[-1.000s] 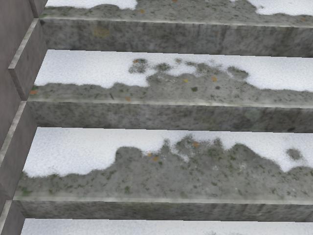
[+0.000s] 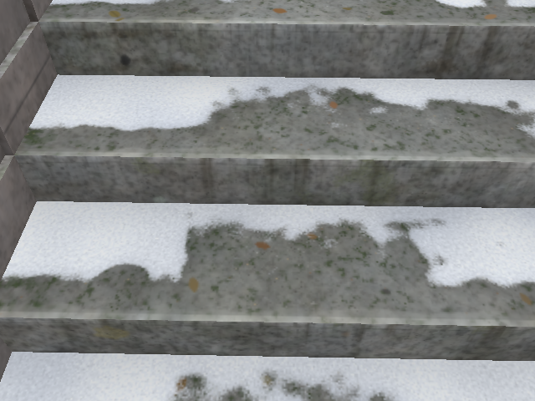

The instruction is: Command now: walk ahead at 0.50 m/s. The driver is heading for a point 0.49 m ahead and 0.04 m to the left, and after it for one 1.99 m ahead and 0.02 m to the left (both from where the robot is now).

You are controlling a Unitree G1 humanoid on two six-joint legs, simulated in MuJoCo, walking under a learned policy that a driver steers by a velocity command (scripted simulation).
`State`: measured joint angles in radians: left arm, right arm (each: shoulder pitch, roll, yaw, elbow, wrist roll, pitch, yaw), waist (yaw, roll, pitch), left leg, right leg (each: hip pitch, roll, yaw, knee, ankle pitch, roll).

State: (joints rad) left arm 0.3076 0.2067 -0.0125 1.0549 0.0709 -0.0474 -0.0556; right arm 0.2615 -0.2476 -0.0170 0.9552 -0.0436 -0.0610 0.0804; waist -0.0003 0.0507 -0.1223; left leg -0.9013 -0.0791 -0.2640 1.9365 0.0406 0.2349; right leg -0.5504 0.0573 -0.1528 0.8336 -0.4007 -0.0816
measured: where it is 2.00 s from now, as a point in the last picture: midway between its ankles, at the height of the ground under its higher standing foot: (280, 96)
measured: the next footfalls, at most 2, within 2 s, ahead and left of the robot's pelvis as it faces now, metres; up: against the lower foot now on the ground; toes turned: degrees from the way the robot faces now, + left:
left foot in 0.34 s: +0.38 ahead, +0.12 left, +0.15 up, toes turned +5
right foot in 0.88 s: +0.68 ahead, -0.12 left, +0.30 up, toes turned -7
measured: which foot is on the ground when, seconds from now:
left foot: up 0.00-0.32, down 0.34-0.92, up 0.94-1.00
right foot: down 0.00-0.36, up 0.38-0.86, down 0.88-1.00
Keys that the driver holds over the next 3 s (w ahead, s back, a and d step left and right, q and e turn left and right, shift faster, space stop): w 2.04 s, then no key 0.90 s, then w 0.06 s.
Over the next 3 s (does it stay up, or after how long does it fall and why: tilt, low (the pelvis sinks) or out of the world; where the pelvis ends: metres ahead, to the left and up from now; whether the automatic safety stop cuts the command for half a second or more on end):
stays up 1.28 0.00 0.63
